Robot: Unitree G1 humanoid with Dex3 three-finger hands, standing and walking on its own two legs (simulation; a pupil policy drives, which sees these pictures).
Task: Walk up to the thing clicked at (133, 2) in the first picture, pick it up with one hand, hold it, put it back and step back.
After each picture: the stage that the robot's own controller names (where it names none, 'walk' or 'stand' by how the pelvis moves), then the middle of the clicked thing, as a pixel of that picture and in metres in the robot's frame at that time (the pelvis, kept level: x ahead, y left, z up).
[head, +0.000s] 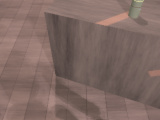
stand; (135, 7) +0.94 -0.32 -0.01
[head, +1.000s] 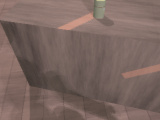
walk; (99, 7) +0.87 -0.04 +0.02
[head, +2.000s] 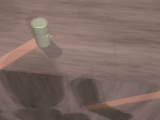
stand; (41, 33) +0.59 +0.22 +0.02
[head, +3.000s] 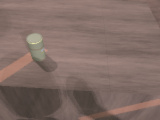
stand; (36, 47) +0.57 +0.22 -0.01
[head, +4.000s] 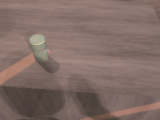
stand; (39, 48) +0.57 +0.20 -0.01
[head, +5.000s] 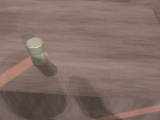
stand; (37, 52) +0.55 +0.22 -0.02
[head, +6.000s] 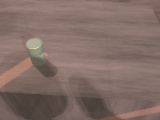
stand; (36, 52) +0.54 +0.22 -0.02
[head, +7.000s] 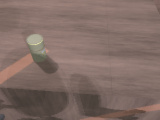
rise first; (37, 48) +0.55 +0.22 -0.01
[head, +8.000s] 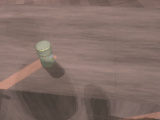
go down; (45, 54) +0.55 +0.22 -0.01
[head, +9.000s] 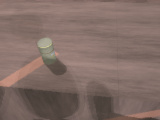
go down; (47, 51) +0.56 +0.22 -0.01
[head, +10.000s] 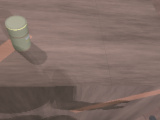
go down; (19, 34) +0.53 +0.20 +0.03
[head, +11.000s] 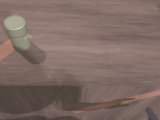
close in; (18, 34) +0.54 +0.21 +0.04
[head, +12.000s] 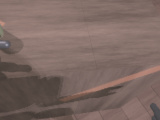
close; out of the picture +0.55 +0.24 +0.06
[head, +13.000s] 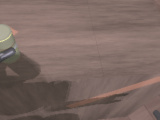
lift; (5, 45) +0.47 +0.21 +0.06
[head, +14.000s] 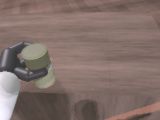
lift; (40, 66) +0.32 +0.14 +0.19
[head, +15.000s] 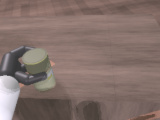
hold; (40, 70) +0.32 +0.14 +0.17
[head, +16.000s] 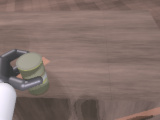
hold; (34, 74) +0.32 +0.16 +0.15
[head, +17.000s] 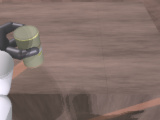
crouch; (30, 47) +0.40 +0.16 +0.17
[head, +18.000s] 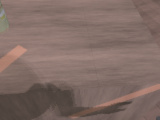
lower; out of the picture +0.50 +0.22 +0.21
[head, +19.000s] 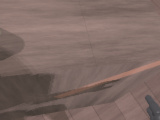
lower; out of the picture +0.54 +0.21 +0.07
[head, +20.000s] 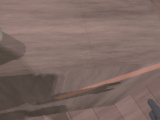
lower; out of the picture +0.52 +0.21 +0.07
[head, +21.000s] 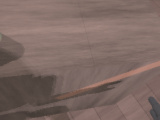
lower; out of the picture +0.52 +0.22 +0.07
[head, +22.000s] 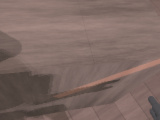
lower; out of the picture +0.53 +0.22 +0.08
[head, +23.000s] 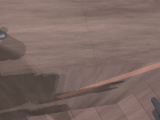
open; out of the picture +0.52 +0.21 +0.07
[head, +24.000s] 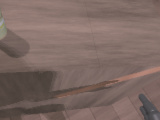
sink last; out of the picture +0.52 +0.21 +0.07
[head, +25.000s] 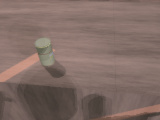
sink last; (45, 52) +0.53 +0.22 +0.03
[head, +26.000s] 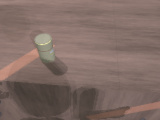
stand; (45, 48) +0.52 +0.20 +0.02
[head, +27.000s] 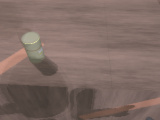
stand; (33, 48) +0.51 +0.21 +0.03
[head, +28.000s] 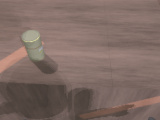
stand; (34, 46) +0.52 +0.21 +0.04
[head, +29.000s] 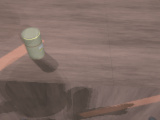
stand; (34, 44) +0.52 +0.21 +0.05
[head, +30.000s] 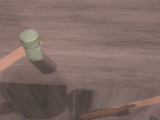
stand; (32, 46) +0.51 +0.22 +0.05
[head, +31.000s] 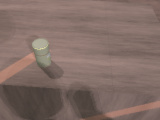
stand; (42, 53) +0.53 +0.20 +0.00
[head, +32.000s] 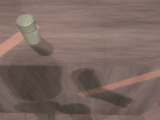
walk; (29, 30) +0.58 +0.25 +0.01
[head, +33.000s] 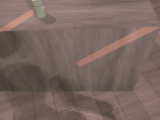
walk; (38, 6) +0.85 +0.29 +0.00
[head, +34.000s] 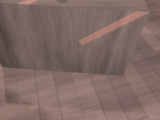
stand; out of the picture +1.14 +0.21 +0.00
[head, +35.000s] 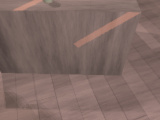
stand; out of the picture +1.14 +0.26 -0.02
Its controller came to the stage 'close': yes
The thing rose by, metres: 0.22
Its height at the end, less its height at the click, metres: +0.00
